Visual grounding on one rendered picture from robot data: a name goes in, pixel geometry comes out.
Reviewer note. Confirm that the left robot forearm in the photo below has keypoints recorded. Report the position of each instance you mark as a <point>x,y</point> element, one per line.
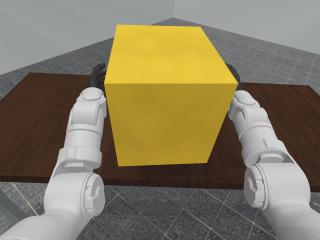
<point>81,152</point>

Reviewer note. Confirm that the robot right upper arm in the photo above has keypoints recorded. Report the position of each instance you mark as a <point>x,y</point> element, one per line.
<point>280,191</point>

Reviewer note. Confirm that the right robot forearm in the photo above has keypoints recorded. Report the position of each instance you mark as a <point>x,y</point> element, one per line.
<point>256,134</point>

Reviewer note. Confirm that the robot left upper arm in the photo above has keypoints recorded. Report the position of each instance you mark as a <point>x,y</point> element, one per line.
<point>71,201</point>

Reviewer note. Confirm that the robot left hand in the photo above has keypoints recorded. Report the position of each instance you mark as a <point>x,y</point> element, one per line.
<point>94,80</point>

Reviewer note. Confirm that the carton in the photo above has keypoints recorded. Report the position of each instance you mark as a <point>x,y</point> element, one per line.
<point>168,92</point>

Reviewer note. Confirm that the robot right hand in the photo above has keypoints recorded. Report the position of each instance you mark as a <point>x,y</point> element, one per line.
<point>236,76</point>

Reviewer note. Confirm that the table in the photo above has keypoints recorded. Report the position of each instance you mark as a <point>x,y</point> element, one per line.
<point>34,117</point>

